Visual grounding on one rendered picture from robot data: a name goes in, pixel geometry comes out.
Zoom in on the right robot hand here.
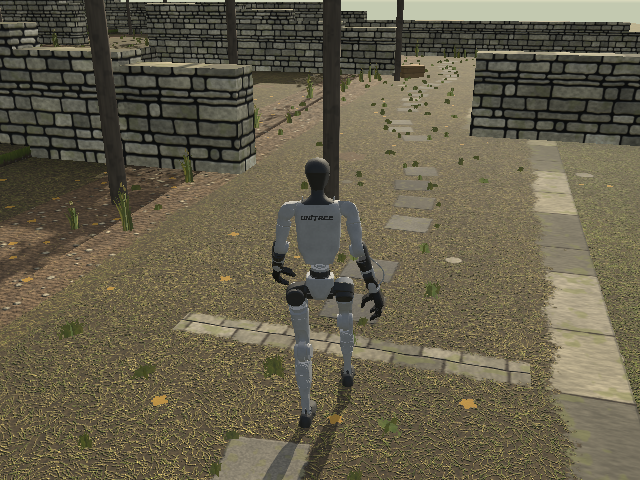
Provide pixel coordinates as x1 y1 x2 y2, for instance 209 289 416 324
361 290 384 321

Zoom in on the robot right upper arm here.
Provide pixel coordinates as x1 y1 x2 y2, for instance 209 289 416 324
338 200 365 258

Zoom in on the robot left forearm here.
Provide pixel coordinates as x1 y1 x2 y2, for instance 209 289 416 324
272 239 286 272

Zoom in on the left robot hand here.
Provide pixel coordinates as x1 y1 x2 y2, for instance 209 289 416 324
272 267 296 285

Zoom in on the robot right forearm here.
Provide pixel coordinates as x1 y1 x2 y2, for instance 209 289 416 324
356 241 380 293

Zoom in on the humanoid robot head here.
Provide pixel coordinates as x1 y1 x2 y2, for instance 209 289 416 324
301 157 335 205

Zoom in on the robot torso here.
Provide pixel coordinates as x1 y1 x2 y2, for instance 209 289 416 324
295 196 342 300

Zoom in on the robot left upper arm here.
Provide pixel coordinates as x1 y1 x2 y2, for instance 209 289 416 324
274 201 298 254

